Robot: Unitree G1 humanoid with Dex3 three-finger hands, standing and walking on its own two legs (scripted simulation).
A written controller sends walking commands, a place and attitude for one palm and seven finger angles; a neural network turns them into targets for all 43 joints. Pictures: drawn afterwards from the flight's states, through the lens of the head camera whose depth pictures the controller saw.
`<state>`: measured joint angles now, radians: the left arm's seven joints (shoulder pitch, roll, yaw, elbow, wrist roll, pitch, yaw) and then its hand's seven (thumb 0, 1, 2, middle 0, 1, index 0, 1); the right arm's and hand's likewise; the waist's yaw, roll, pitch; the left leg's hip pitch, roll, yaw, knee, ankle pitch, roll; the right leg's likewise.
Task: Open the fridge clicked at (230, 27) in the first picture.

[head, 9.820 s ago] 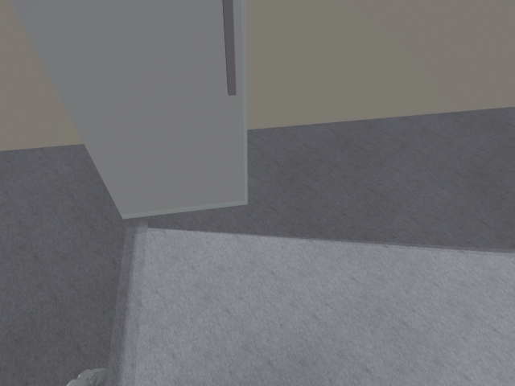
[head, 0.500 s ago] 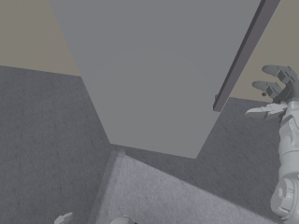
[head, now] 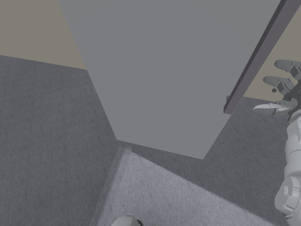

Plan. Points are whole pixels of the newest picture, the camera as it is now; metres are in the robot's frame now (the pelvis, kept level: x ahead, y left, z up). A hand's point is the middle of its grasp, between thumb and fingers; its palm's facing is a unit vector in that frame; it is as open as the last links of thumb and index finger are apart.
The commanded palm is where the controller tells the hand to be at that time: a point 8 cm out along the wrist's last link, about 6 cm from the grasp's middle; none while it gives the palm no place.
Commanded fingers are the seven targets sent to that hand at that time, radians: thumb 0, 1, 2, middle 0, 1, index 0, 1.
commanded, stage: move the hooked fingers beside the handle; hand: right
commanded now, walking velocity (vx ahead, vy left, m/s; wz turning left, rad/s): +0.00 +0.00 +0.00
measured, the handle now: (259, 47) +0.52 -0.17 +0.19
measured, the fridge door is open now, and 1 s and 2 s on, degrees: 0 0 0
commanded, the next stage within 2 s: feel for the door with the fingertips in 0.44 s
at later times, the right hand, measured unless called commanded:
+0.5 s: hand (276, 94) +0.44 -0.23 +0.12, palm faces +0.09 +1.00 +0.02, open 14.0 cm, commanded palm +0.42 -0.28 +0.12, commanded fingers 0.00 0.50 -0.30 0.30 1.20 0.30 1.20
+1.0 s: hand (251, 86) +0.47 -0.18 +0.11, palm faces +0.09 +1.00 +0.02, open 14.0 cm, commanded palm +0.43 -0.24 +0.12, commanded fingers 0.00 0.50 -0.30 0.30 1.20 0.30 1.20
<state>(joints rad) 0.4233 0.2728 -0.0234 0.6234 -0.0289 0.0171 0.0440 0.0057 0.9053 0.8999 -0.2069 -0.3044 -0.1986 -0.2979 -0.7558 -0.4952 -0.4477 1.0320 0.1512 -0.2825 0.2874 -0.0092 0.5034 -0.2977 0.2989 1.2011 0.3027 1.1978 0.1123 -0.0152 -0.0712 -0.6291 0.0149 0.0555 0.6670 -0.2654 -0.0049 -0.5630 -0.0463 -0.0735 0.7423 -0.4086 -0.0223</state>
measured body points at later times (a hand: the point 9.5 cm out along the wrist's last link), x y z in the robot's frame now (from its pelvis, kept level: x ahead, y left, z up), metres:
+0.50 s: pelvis -0.01 +0.00 +0.00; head +0.06 -0.01 +0.44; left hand +0.08 +0.27 -0.11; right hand +0.43 -0.28 +0.12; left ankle +0.03 +0.13 -0.71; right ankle -0.03 -0.10 -0.71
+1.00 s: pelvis -0.01 +0.00 +0.00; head +0.07 +0.00 +0.44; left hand +0.03 +0.27 -0.12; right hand +0.46 -0.23 +0.11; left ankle +0.03 +0.13 -0.71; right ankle -0.03 -0.10 -0.71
